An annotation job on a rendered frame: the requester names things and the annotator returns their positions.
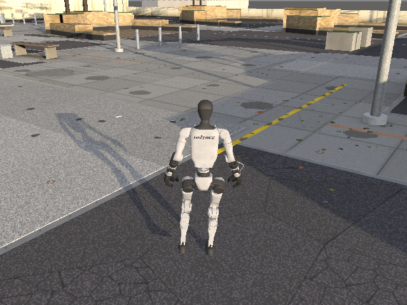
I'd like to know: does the left robot upper arm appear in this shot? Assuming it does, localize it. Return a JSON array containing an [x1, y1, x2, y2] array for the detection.
[[173, 127, 191, 162]]

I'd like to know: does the robot left hand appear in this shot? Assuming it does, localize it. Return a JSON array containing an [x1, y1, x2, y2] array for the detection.
[[164, 174, 179, 187]]

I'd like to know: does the humanoid robot torso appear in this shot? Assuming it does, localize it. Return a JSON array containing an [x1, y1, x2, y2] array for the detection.
[[190, 125, 219, 191]]

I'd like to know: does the right robot upper arm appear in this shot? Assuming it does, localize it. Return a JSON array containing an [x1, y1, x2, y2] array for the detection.
[[218, 128, 235, 163]]

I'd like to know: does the right robot forearm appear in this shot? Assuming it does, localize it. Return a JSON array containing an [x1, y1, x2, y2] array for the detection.
[[228, 153, 240, 177]]

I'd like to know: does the left robot shin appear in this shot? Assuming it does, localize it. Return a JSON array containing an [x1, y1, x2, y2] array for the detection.
[[180, 202, 190, 245]]

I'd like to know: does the left robot forearm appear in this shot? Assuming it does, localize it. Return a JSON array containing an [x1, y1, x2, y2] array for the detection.
[[165, 152, 179, 176]]

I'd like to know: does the robot right hand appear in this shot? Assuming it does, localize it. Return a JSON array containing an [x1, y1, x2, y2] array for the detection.
[[228, 174, 242, 188]]

